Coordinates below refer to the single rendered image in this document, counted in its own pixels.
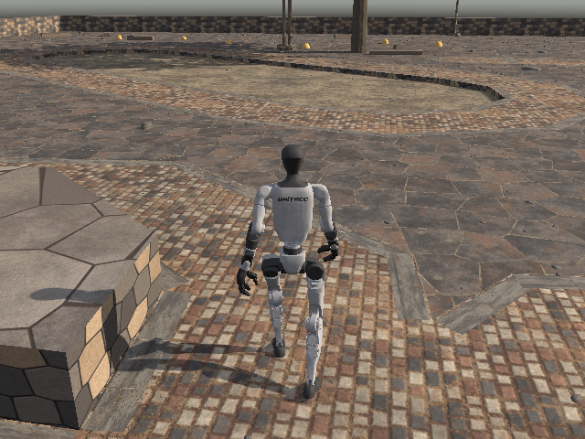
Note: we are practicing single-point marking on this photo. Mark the right robot foot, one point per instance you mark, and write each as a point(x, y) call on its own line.
point(309, 390)

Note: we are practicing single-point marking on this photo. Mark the left robot foot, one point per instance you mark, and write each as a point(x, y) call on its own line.
point(279, 352)

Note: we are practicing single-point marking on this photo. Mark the robot left upper arm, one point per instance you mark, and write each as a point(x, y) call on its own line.
point(260, 205)

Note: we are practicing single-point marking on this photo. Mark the right robot forearm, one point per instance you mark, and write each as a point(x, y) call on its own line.
point(331, 238)

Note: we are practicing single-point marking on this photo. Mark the right robot hand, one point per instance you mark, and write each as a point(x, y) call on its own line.
point(326, 248)

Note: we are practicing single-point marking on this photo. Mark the robot foot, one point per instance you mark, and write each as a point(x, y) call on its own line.
point(279, 352)
point(309, 390)

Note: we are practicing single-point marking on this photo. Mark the left robot hand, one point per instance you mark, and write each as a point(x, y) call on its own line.
point(241, 280)

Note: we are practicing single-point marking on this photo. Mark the left robot forearm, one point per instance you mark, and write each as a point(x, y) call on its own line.
point(249, 250)

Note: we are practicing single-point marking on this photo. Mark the robot right upper arm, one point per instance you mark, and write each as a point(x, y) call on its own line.
point(321, 193)

